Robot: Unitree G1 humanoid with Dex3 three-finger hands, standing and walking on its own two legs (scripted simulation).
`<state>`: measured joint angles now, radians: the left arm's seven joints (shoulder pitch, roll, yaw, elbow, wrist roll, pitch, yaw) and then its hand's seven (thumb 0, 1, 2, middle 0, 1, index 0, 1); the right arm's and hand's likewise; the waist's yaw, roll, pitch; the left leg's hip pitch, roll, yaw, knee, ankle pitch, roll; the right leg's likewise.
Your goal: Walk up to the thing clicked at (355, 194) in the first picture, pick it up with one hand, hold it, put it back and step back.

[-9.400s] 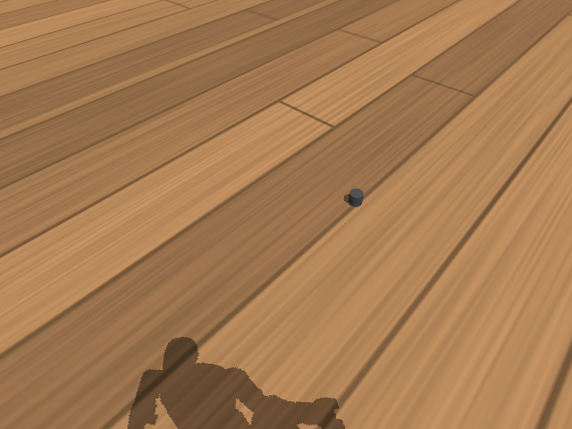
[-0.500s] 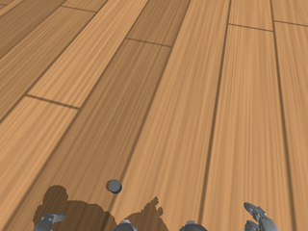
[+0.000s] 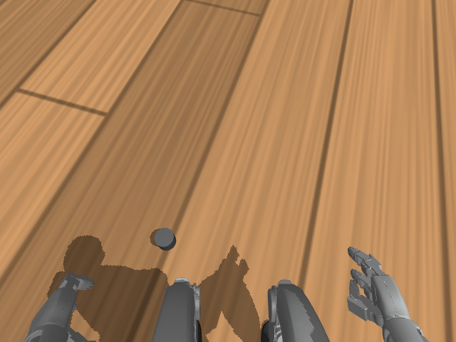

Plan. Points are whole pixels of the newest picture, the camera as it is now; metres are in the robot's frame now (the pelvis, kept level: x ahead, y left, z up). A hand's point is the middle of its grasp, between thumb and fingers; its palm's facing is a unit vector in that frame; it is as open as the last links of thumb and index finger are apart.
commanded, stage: rise first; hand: left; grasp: from above
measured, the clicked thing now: (165, 239) +0.43 +0.23 -0.57
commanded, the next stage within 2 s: none
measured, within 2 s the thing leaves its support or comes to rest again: neither
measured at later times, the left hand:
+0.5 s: hand (120, 266) +0.31 +0.29 -0.33, palm faces -0.46 -0.28 -0.84, open 14.1 cm
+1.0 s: hand (132, 250) +0.36 +0.29 -0.40, palm faces -0.45 -0.06 -0.89, open 14.2 cm
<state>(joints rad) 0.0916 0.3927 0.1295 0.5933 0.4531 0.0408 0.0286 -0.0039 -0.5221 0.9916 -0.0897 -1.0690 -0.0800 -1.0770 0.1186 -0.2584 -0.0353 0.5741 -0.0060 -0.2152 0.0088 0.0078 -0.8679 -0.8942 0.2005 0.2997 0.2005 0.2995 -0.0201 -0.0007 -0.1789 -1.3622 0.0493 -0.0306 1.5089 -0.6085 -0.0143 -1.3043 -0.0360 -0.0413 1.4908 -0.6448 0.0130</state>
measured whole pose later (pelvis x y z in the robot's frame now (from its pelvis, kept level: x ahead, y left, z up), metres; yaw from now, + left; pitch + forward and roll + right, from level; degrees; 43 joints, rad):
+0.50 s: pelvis -0.06 +0.00 -0.18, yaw -4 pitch +33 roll -4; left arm -0.50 0.57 0.13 0.98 0.91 -0.18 0.19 0.00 -0.55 1.04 -0.09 -1.03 -0.07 -1.04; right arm 0.11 -0.26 -0.05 0.74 -0.04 -0.12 0.06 0.01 -0.89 -0.90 0.20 0.30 0.20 0.30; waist -0.05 0.01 -0.13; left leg -2.05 0.06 -0.09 2.11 -0.65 -0.02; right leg -1.98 -0.01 -0.05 2.08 -0.68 0.00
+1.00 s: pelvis -0.06 +0.00 -0.25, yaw -6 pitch +32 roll -6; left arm -0.74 0.68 0.12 1.27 1.20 -0.26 0.35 0.00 -0.53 1.02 -0.09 -0.99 -0.07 -1.00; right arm 0.10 -0.26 -0.02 0.78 -0.12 -0.06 0.10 0.00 -0.90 -0.91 0.20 0.30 0.20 0.30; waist -0.12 -0.02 -0.09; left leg -2.25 0.05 -0.13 2.32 -0.64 -0.01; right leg -2.16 0.00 -0.07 2.27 -0.68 0.02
